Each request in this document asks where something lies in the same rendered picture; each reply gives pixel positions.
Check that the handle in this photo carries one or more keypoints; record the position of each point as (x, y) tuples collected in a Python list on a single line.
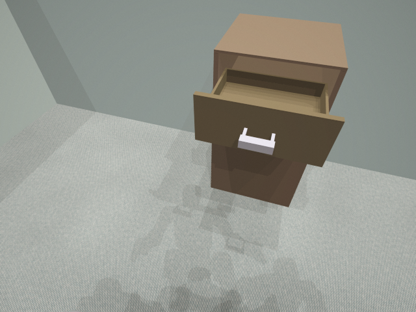
[(256, 144)]

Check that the drawer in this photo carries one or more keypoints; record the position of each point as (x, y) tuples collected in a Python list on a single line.
[(296, 110)]

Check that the cabinet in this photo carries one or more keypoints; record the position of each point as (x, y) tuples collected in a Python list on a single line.
[(300, 49)]

